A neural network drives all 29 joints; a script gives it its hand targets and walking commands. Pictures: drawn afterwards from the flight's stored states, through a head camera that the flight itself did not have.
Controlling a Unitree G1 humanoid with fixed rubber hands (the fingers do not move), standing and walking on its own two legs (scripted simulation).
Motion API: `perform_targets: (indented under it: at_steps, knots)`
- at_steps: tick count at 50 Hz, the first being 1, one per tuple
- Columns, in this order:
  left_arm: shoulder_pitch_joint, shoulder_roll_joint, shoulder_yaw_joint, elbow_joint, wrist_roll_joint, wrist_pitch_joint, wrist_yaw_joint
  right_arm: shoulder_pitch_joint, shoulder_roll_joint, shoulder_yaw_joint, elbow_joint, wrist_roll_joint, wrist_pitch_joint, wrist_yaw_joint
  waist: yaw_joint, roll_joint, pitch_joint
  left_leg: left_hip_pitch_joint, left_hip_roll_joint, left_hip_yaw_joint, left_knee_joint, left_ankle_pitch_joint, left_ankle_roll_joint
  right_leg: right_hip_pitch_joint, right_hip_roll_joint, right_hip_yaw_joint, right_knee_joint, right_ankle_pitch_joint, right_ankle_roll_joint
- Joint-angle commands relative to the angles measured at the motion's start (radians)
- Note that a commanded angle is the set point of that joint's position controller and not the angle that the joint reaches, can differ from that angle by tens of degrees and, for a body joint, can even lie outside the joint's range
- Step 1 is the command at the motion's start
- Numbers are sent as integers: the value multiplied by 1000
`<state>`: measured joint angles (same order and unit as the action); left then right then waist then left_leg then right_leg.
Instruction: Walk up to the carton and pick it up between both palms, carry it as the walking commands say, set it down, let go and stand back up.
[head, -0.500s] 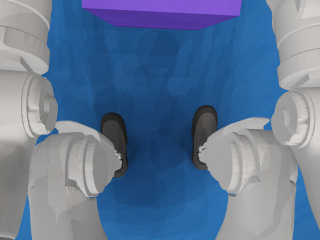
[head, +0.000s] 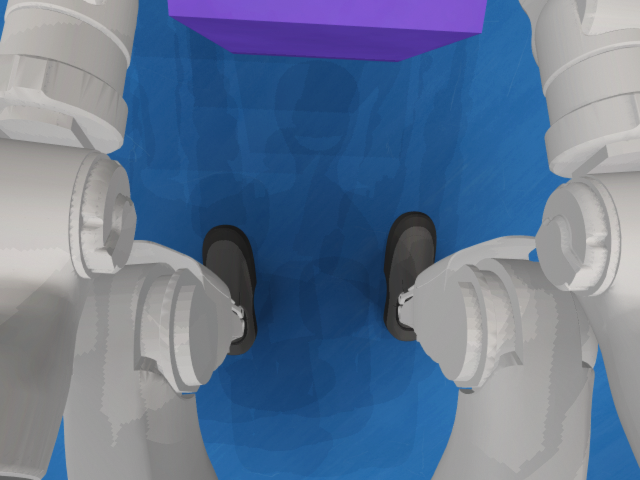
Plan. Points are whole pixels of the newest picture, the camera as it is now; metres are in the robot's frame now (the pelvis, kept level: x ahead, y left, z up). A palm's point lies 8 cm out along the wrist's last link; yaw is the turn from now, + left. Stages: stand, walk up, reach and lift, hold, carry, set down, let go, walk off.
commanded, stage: reach and lift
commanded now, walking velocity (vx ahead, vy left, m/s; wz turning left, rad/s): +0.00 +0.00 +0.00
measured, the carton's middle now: out of the picture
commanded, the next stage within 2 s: none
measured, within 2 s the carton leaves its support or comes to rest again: leaves its support in 0.98 s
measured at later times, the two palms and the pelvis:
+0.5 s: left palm out of the picture +0.59 +0.15 -0.18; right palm out of the picture +0.58 -0.16 -0.17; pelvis +0.00 +0.00 +0.00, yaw +0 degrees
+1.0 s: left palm out of the picture +0.59 +0.14 -0.17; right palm out of the picture +0.58 -0.17 -0.16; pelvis +0.00 +0.00 +0.00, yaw +0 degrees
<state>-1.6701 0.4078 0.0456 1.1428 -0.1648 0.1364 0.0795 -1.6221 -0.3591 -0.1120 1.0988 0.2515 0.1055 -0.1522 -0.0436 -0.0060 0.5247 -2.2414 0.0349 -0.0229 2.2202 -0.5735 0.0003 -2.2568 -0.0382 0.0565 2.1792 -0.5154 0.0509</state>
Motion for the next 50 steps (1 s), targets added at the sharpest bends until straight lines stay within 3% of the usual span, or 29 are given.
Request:
perform_targets:
  at_steps: [1,2,5,7,8,10,12,13,16,17,20,23,26,30,31,36,38,39,44,48,49,50]
  knots:
    - [-442,84,-97,-130,-60,-55,-3,-350,17,41,-30,39,-43,24,11,60,-1384,794,-73,39,-196,329,-28,673,89,-152,-116,280,-8]
    - [-442,50,-117,-143,-71,-54,-9,-344,28,46,-32,30,-45,27,-16,63,-1393,815,-76,41,-197,338,-31,666,90,-162,-115,287,-6]
    - [-452,14,-124,-150,-60,-52,-19,-316,53,27,0,2,-40,31,-30,99,-1368,803,-79,42,-200,315,-39,650,92,-158,-118,280,-13]
    - [-438,-10,-113,-139,-64,-51,-30,-324,72,22,-16,-18,-40,35,-33,72,-1360,787,-89,46,-191,320,-37,687,91,-152,-121,287,-13]
    - [-460,-23,-133,-170,-61,-53,-31,-326,67,9,-7,-31,-42,34,-44,105,-1362,796,-87,48,-192,326,-47,670,93,-155,-120,293,-16]
    - [-486,-114,-154,-170,-69,-46,-48,-348,157,37,-3,-35,-35,52,-47,99,-1359,790,-94,51,-194,309,-46,666,97,-159,-124,279,-20]
    - [-489,-219,-160,-160,-57,-40,-77,-386,277,55,-31,-23,-28,82,-18,95,-1329,780,-96,50,-191,301,-37,658,100,-155,-118,263,-23]
    - [-502,-323,-185,-151,-61,-32,-104,-400,387,78,-19,-28,-19,107,-30,77,-1296,741,-97,43,-197,286,-33,658,107,-158,-117,262,-23]
    - [-557,-621,-225,-170,-43,-9,-195,-473,683,111,-54,-36,14,204,-15,80,-1262,731,-103,41,-185,260,-34,628,112,-162,-92,230,-31]
    - [-554,-708,-231,-176,-35,-2,-224,-480,755,112,-54,-46,26,234,-23,88,-1221,702,-112,48,-181,257,-36,594,112,-164,-89,231,-33]
    - [-534,-797,-202,-203,-12,23,-278,-448,869,97,-69,-66,62,291,-9,77,-1155,649,-113,62,-173,218,-26,566,118,-163,-89,194,-34]
    - [-504,-843,-190,-220,-18,35,-313,-449,921,96,-124,-72,78,317,-2,67,-1145,603,-111,67,-170,222,-15,567,119,-164,-82,212,-35]
    - [-493,-878,-195,-221,-21,52,-329,-427,932,90,-121,-77,92,335,-19,84,-1167,620,-112,65,-166,225,-17,543,117,-168,-78,205,-37]
    - [-496,-904,-205,-233,-39,58,-338,-445,950,107,-144,-62,99,351,-11,78,-1184,637,-108,65,-166,254,-15,548,116,-164,-76,225,-37]
    - [-491,-905,-200,-239,-34,61,-337,-468,952,116,-165,-54,98,352,4,79,-1192,637,-113,65,-167,260,-11,541,117,-165,-75,224,-34]
    - [-560,-928,-242,-311,-73,60,-331,-482,957,136,-188,-40,105,351,-25,87,-1321,689,-113,66,-165,289,-15,589,117,-165,-75,263,-40]
    - [-586,-934,-253,-353,-90,63,-321,-543,967,168,-277,-14,103,342,-23,85,-1489,778,-118,68,-164,352,-9,670,120,-172,-74,318,-35]
    - [-618,-931,-257,-398,-92,60,-316,-559,978,182,-292,-8,104,336,-1,82,-1547,779,-125,77,-158,378,-14,696,124,-168,-73,340,-37]
    - [-699,-947,-312,-544,-142,76,-282,-631,987,218,-434,40,120,304,-35,93,-1931,950,-131,80,-144,497,-14,845,137,-182,-68,445,-35]
    - [-762,-953,-307,-615,-143,85,-260,-648,1039,236,-449,48,148,289,-14,72,-2088,980,-134,91,-147,529,-12,905,143,-182,-74,484,-34]
    - [-757,-953,-308,-615,-140,88,-259,-648,1039,236,-445,49,154,286,-6,90,-2093,963,-130,103,-150,523,-15,920,143,-180,-80,490,-36]
    - [-749,-974,-299,-615,-142,95,-258,-686,1049,245,-493,57,153,284,4,76,-2141,978,-135,105,-150,541,-12,938,145,-180,-82,504,-35]
